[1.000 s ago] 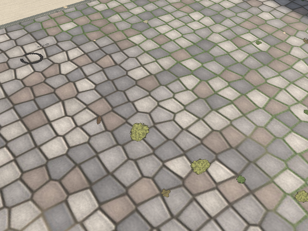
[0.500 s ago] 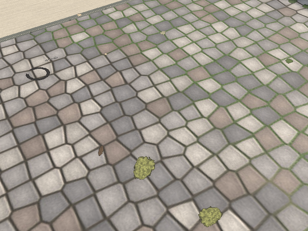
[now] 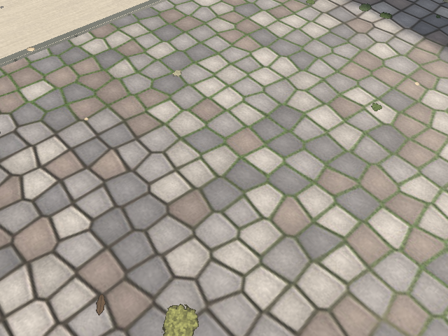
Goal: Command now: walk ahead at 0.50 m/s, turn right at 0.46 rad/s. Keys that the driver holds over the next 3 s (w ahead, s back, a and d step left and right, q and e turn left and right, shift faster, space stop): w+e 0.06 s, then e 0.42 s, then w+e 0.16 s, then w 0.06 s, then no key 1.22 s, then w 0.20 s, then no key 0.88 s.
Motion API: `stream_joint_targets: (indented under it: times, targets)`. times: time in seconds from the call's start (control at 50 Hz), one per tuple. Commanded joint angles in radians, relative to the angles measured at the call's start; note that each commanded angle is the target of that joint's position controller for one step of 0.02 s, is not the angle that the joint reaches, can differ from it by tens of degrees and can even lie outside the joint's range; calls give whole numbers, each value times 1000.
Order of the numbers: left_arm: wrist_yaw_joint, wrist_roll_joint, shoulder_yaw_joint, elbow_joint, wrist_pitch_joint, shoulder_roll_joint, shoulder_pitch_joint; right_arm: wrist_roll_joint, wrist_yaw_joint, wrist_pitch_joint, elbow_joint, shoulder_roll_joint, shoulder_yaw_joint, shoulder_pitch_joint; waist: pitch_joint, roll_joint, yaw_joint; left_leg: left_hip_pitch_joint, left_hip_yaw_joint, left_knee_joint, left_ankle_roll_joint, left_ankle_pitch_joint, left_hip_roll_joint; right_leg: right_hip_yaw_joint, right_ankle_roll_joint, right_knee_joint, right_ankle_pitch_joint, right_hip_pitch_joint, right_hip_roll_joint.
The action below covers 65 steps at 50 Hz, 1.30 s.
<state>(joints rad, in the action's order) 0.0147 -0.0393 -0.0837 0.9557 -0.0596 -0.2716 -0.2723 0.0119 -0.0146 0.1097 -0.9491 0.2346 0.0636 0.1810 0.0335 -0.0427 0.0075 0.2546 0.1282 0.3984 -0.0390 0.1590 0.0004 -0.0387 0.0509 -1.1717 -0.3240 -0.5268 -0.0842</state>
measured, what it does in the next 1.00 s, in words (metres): walks ahead, turning right: right foot, then left foot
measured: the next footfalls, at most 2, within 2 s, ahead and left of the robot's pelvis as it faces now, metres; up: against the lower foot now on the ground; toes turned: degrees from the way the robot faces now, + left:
right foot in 0.32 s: +0.31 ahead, -0.15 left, +0.00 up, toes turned -12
left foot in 0.80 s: +0.40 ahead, +0.05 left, +0.00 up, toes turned -27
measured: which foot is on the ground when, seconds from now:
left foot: down 0.00-0.32, up 0.34-0.78, down 0.80-1.00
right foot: up 0.00-0.30, down 0.32-0.80, up 0.82-1.00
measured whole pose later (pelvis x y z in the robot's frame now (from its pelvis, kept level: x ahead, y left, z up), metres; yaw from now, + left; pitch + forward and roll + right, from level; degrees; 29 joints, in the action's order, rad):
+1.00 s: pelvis +0.32 -0.04 +0.00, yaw -27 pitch +2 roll -1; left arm 0.02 0.00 -0.07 0.69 0.02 -0.28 -0.18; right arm 0.01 0.01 0.04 -0.83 0.24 0.04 0.20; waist 0.00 -0.03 0.03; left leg 0.24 -0.01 0.44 -0.01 0.24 0.01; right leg -0.07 -0.05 -0.82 -0.41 -0.45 0.02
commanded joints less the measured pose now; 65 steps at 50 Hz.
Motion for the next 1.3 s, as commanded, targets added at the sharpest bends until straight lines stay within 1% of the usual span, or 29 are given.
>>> stream_joint_targets:
  times: [0.02,0.1,0.18,0.24,0.28,0.3,0.32,0.34,0.36,0.38,0.42,0.44,0.48,0.6,0.72,0.78,0.8,0.82,0.84,0.86,0.88,0.92,0.98,1.08,1.1,1.12,1.14,1.18,1.3]
  targets:
    - [2,3,-15,-59,22,-18,-41,5,10,18,34,109,23,-20,-18,129,-28,-60,-185,-273,-140,-83,280,-60,-1,18,100,-112,-79]
    - [-12,21,-17,-111,21,-22,60,11,34,9,30,141,31,-13,26,97,-25,-77,-29,-264,-127,-302,252,-37,-26,246,291,-149,-58]
    - [-45,35,-1,-175,19,0,191,-7,60,-18,33,184,40,23,19,94,19,-120,73,-187,-109,-491,246,79,-29,460,385,-58,-10]
    - [-65,35,-14,-214,30,-43,193,-33,67,-45,38,216,53,23,-14,125,-1,-236,76,-76,-85,-608,285,100,3,523,270,-31,24]
    - [-71,34,-38,-207,30,-98,89,-48,72,-61,55,232,62,-9,-73,134,-63,-265,80,108,-55,-738,278,133,44,577,200,94,83]
    - [-64,32,-62,-178,25,-145,-25,-49,69,-68,63,217,58,-16,-131,93,-121,-234,100,292,-14,-673,229,141,75,678,298,250,127]
    - [-39,36,-90,-178,25,-240,-79,-16,61,-64,74,179,44,38,-199,-59,-124,-39,110,572,58,-315,162,-42,129,689,708,476,9]
    - [-25,49,-89,-204,30,-310,-36,43,45,-54,102,71,13,114,-288,-249,-5,285,23,911,124,566,-22,-411,293,602,1208,721,-206]
    - [-39,56,-73,-248,25,-291,-39,10,29,-40,102,105,11,156,-499,-147,-31,344,-205,1055,124,623,-31,-599,422,672,1108,806,-304]
    - [-44,55,-65,-264,24,-241,-8,-40,25,-36,136,152,21,51,-423,-68,-59,440,-218,1061,104,503,-20,-560,398,766,756,734,-265]
    - [-27,20,-43,-282,31,-156,127,-21,52,-57,131,171,29,-36,-196,38,-19,434,-217,892,91,331,61,-389,262,829,432,444,-156]
    - [-19,27,-35,-292,37,-135,157,-11,61,-75,132,182,36,-34,-161,14,6,366,-217,830,87,301,70,-344,237,844,397,329,-122]
    - [-9,50,-40,-303,40,-156,150,2,65,-87,140,164,37,-19,-162,-17,23,285,-200,744,88,254,47,-304,224,854,445,241,-83]
    - [19,28,-46,-326,40,-177,113,-8,52,-71,182,143,25,-104,-158,-90,-15,296,-219,416,97,117,20,-395,191,940,-139,252,-48]
    - [14,36,-33,-318,43,-155,57,-16,26,-22,196,141,20,-129,-120,-99,-46,176,-183,221,72,105,1,-410,175,902,-139,256,-48]
    - [12,41,-11,-321,54,-112,74,-2,21,-7,187,125,17,-65,-103,-77,10,-7,-154,17,34,4,5,-372,127,796,-14,207,12]
    - [14,47,5,-327,53,-70,74,14,23,-5,182,154,21,-16,-130,-42,26,-114,-221,-14,6,-51,95,-335,83,707,15,159,51]
    - [15,56,23,-333,50,-8,50,33,26,-11,184,209,25,26,-155,142,6,-194,-400,-73,-57,-214,274,-195,14,463,-122,77,163]
    - [15,42,8,-378,43,-63,60,46,22,-22,167,239,32,23,-93,336,-29,-163,-603,-104,-196,-230,388,-97,-18,396,-272,-72,197]
    - [15,50,-9,-361,42,-141,66,21,23,-24,187,181,21,-6,-80,254,-6,-159,-605,-102,-230,-188,387,-120,-53,280,-258,-90,134]
    - [13,43,-20,-350,47,-161,73,7,26,-29,191,171,19,-8,-78,214,2,-176,-538,-86,-204,-198,345,-108,-72,218,-224,-114,131]
    - [13,44,-17,-330,67,-124,63,-6,28,-42,192,173,17,-26,-73,175,-9,-176,-451,-72,-168,-262,297,-92,-103,193,-159,-110,98]
    - [3,37,13,-320,69,-31,89,-1,29,-61,185,163,12,-50,-94,193,-8,-83,-269,-51,-132,-441,192,3,-118,394,-61,97,90]
    - [3,40,6,-309,73,-56,104,-28,19,-73,157,156,3,-10,-107,193,-15,-75,-256,7,-94,-347,169,34,-72,794,247,346,103]
    - [8,50,1,-321,74,-92,112,-19,15,-64,149,140,-4,15,-125,152,-7,-30,-251,15,-44,-245,154,-37,-48,798,380,442,45]
    - [17,56,-9,-331,76,-145,97,10,9,-53,150,120,-12,37,-162,58,15,30,-202,64,3,-105,100,-113,-14,724,624,537,-44]
    - [16,52,-6,-309,82,-133,114,11,5,-48,136,88,-20,102,-182,-67,62,19,-155,29,38,29,58,-109,40,668,550,510,-50]
    - [1,50,2,-309,79,-78,127,4,7,-56,137,139,-13,7,-105,-19,-2,28,-129,66,67,19,38,-85,23,670,423,435,9]
    - [-1,47,7,-282,58,-77,125,-4,24,-84,117,132,-15,25,-97,-11,11,-27,-134,102,65,-77,51,-82,16,650,518,386,16]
